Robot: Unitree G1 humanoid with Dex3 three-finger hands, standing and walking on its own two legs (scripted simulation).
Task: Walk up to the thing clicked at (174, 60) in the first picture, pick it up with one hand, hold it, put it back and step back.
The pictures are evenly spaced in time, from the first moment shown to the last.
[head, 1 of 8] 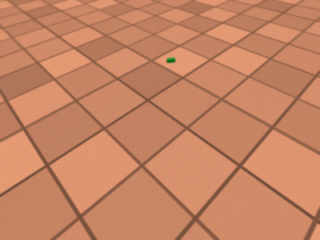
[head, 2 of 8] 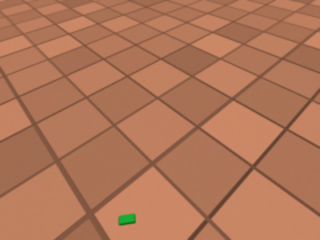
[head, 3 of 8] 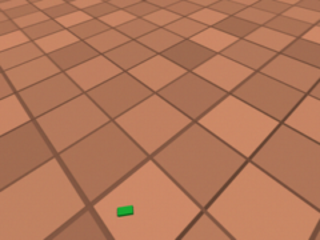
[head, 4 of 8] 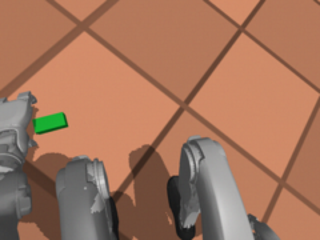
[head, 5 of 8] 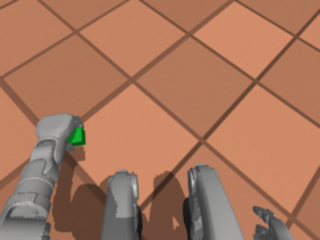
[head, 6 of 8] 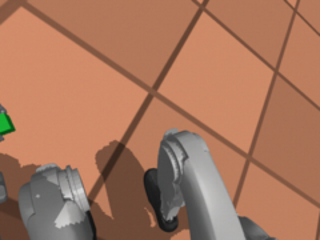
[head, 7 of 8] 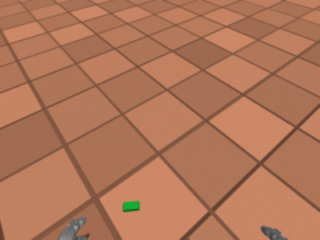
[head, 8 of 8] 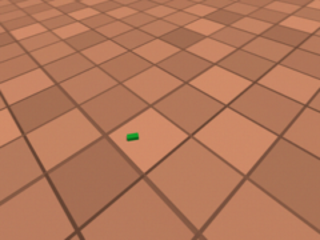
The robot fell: no
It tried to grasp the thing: yes
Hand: left
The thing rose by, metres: 0.69
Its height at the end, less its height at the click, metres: +0.00
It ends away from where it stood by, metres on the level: 0.00
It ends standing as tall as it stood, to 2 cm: yes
